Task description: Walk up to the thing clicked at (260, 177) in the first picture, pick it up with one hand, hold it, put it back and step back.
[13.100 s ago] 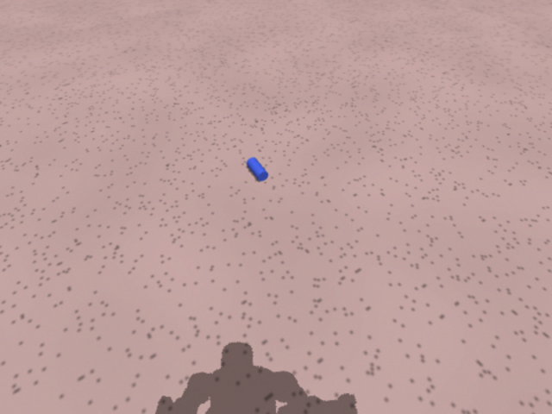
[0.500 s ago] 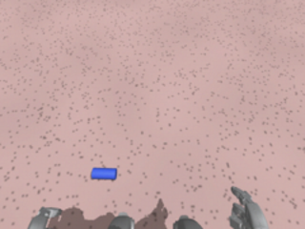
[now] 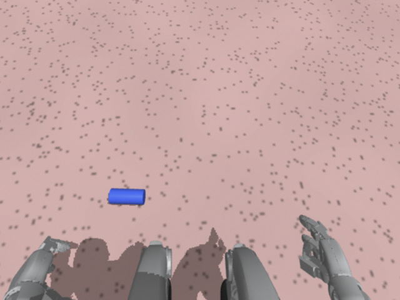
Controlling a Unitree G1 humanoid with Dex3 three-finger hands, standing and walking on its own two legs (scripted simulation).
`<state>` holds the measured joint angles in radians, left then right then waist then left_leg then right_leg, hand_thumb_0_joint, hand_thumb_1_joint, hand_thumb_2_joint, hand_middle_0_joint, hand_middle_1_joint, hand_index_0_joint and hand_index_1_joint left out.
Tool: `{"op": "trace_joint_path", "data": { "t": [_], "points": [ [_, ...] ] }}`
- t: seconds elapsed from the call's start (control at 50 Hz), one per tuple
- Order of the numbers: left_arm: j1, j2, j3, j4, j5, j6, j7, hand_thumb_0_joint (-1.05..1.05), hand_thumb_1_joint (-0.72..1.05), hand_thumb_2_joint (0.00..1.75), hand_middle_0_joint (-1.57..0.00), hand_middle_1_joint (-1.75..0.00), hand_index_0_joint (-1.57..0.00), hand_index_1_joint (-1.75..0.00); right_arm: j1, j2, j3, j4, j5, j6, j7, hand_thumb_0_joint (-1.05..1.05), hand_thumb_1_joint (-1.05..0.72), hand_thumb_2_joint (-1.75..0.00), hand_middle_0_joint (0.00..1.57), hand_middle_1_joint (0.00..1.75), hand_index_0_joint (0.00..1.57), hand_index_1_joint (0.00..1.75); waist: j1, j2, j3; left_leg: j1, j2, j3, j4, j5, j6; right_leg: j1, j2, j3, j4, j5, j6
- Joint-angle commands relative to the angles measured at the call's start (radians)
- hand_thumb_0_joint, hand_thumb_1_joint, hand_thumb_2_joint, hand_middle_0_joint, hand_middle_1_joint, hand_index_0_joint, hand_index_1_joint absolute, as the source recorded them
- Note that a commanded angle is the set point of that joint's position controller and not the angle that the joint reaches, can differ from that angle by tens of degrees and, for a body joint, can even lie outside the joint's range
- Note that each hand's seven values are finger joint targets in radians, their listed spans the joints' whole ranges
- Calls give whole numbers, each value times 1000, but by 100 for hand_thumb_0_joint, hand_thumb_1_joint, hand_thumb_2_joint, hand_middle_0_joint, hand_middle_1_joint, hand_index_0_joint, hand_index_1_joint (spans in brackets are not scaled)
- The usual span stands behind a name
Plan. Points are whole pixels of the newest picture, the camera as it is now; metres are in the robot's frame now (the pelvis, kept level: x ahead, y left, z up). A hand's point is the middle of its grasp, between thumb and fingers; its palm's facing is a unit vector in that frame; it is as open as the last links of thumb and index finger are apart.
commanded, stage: rise first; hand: left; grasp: from above
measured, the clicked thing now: (127, 196) +0.47 +0.28 -0.58
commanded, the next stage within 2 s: none
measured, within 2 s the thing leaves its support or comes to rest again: neither
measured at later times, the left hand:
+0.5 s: hand (87, 231) +0.30 +0.32 -0.33, palm faces -0.53 -0.25 -0.81, open 13.9 cm
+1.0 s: hand (96, 215) +0.36 +0.33 -0.41, palm faces -0.50 -0.03 -0.86, open 14.1 cm
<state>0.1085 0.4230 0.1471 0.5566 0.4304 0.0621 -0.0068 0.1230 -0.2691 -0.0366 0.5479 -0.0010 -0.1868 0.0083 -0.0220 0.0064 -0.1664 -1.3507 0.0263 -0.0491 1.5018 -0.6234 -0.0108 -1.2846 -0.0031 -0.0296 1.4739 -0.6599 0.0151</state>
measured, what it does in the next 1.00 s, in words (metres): lowers itself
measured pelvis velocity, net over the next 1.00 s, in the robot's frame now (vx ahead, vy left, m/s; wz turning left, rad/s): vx -0.07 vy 0.01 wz -0.14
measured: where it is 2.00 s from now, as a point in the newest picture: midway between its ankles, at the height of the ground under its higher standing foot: outside the picture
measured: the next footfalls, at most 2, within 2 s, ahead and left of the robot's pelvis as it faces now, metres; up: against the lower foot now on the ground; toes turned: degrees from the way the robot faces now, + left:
none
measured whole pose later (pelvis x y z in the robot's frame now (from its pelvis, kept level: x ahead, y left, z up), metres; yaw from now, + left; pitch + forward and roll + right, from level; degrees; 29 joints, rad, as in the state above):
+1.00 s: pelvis -0.07 +0.01 -0.26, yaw -8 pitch +32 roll -9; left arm -0.76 0.85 0.19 1.26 1.26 -0.42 0.26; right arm 0.07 -0.27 0.02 0.75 -0.12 0.02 0.12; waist -0.11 -0.03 -0.04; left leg -2.27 0.02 -0.16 2.37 -0.66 0.00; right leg -2.16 0.04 -0.09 2.29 -0.71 0.04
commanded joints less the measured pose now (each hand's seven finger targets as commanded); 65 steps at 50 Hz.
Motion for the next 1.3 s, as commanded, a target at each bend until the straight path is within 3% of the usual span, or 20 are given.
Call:
{"op": "trace_joint_path", "data": {
  "t": [0.0,0.02,0.08,0.16,0.22,0.3,0.44,0.58,0.6,0.7,0.78,0.82,0.88,0.92,0.94,0.96,1.1,1.12,1.14,1.28],
  "points": [
    [-186,278,97,-100,99,-164,26,0,-56,96,-18,-97,-16,-98,17,-168,-81,-63,3,-47,-3,0,-95,-91,20,30,20,30,6,112,-410,178,-19,5,-39,222,22,-46,27,7,0,224,-42],
    [-194,286,93,-99,118,-187,28,0,-56,96,-18,-97,-17,-99,17,-173,-82,-54,5,-46,1,0,-95,-91,20,30,20,30,6,134,-455,187,-17,0,-7,270,21,-84,28,4,40,252,-43],
    [-248,365,138,-37,181,-227,50,0,-57,96,-18,-100,-17,-101,23,-190,-84,-19,7,-30,10,0,-96,-92,20,30,20,30,26,141,-522,150,-14,-5,79,361,22,-162,30,-9,128,301,-46],
    [-393,385,128,79,255,-250,64,0,-58,99,-13,-103,-12,-103,47,-201,-90,27,1,-1,24,0,-95,-91,20,30,20,30,19,123,-554,67,-9,-19,165,348,22,-256,32,-30,212,282,-47],
    [-528,477,153,150,321,-277,61,0,-55,98,-15,-101,-14,-101,68,-206,-97,46,-6,21,33,0,-94,-91,20,30,20,30,23,79,-601,-41,-14,-2,253,271,35,-288,37,-31,246,236,-43],
    [-675,551,158,207,397,-336,58,0,-54,98,-16,-100,-15,-100,86,-208,-90,76,-17,39,38,0,-94,-91,20,30,20,30,18,52,-636,-165,-17,20,342,177,41,-306,42,-31,294,177,-39],
    [-819,641,162,320,508,-452,72,0,-52,99,-12,-99,-12,-99,100,-213,-69,109,-40,85,52,0,-91,-90,20,30,20,30,4,73,-569,-324,-19,25,434,35,44,-420,52,-50,376,46,-42],
    [-976,725,168,383,615,-534,176,0,-51,103,-5,-99,-5,-99,94,-234,-48,136,-72,120,68,0,-86,-89,20,30,20,30,-25,168,-528,-360,-18,-15,470,-87,40,-583,56,-89,469,-45,-48],
    [-979,736,177,401,631,-535,197,0,-52,104,-6,-97,-5,-98,101,-235,-44,145,-77,127,69,0,-87,-89,20,30,20,30,-17,195,-521,-341,-16,-19,472,-69,36,-595,55,-97,486,-23,-49],
    [-1025,747,155,492,718,-507,273,0,-52,102,-7,-95,-7,-96,109,-245,-36,162,-94,162,79,0,-88,-90,20,30,20,30,-40,213,-526,-335,-23,-20,519,6,35,-645,53,-115,525,36,-54],
    [-1058,737,121,537,759,-482,295,0,-50,99,-9,-93,-8,-94,119,-248,-35,171,-105,183,86,0,-89,-90,20,30,20,30,-54,221,-550,-311,-22,-22,555,72,37,-655,55,-121,549,88,-53],
    [-1096,735,102,540,774,-482,295,0,-52,101,-8,-93,-7,-94,129,-248,-34,169,-112,190,91,0,-89,-90,20,30,20,30,-76,221,-538,-339,-24,-23,574,77,38,-652,58,-123,559,97,-51],
    [-1100,753,107,543,792,-484,298,0,-50,98,-9,-93,-9,-93,130,-252,-32,174,-120,198,97,0,-89,-90,20,30,20,30,-68,250,-563,-301,-19,-34,589,116,35,-664,60,-127,580,122,-51],
    [-1064,763,118,603,809,-485,303,0,-49,97,-10,-92,-10,-92,145,-251,-31,190,-126,209,101,0,-89,-90,20,30,20,30,-79,231,-541,-334,-19,-31,602,109,37,-661,64,-128,579,121,-49],
    [-1141,753,100,532,807,-501,308,0,-48,96,-10,-92,-10,-92,140,-248,-30,183,-129,211,102,0,-89,-90,20,30,20,30,-93,243,-544,-350,-19,-27,611,99,37,-658,64,-127,579,117,-47],
    [-1121,764,106,556,818,-502,312,0,-48,96,-11,-91,-11,-91,126,-247,-28,186,-130,214,103,0,-90,-90,20,30,20,30,-77,243,-540,-343,-18,-27,613,96,37,-675,65,-125,584,110,-50],
    [-1104,784,122,640,872,-537,358,0,-44,92,-15,-88,-15,-88,116,-231,5,199,-152,231,113,0,-90,-90,20,30,20,30,-99,244,-522,-356,-12,-32,664,170,40,-686,78,-141,623,165,-45],
    [-1150,786,122,575,868,-546,367,0,-45,93,-15,-87,-15,-88,104,-251,-10,185,-155,230,113,0,-90,-90,20,30,20,30,-98,260,-535,-348,-14,-32,665,172,38,-686,75,-137,632,165,-46],
    [-1122,794,129,639,874,-543,376,0,-43,91,-15,-89,-15,-89,110,-243,-3,206,-156,231,112,0,-90,-90,20,30,20,30,-95,261,-523,-356,-11,-34,667,154,36,-703,77,-141,640,151,-47],
    [-1167,807,136,661,886,-527,417,0,-45,93,-13,-92,-13,-92,91,-261,-3,192,-172,219,115,0,-90,-90,20,30,20,30,-104,293,-523,-354,-7,-48,669,116,31,-754,75,-156,672,120,-46]
  ]
}}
